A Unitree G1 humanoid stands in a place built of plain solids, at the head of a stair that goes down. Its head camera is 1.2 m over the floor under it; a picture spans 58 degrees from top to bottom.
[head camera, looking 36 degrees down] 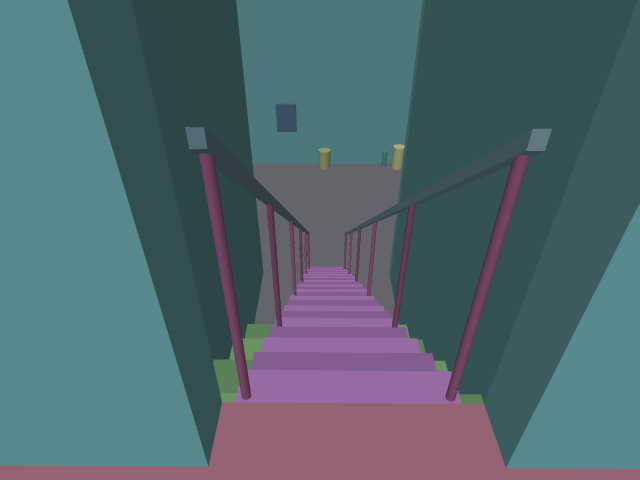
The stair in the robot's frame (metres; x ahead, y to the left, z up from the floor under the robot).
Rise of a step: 0.19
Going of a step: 0.25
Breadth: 0.81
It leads straight ahead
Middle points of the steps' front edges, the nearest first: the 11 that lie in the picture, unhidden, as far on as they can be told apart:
0.79 -0.10 0.00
1.05 -0.10 -0.18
1.29 -0.11 -0.37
1.54 -0.11 -0.56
1.79 -0.11 -0.74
2.04 -0.11 -0.93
2.29 -0.11 -1.12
2.54 -0.11 -1.30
2.79 -0.11 -1.49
3.05 -0.12 -1.68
3.30 -0.12 -1.86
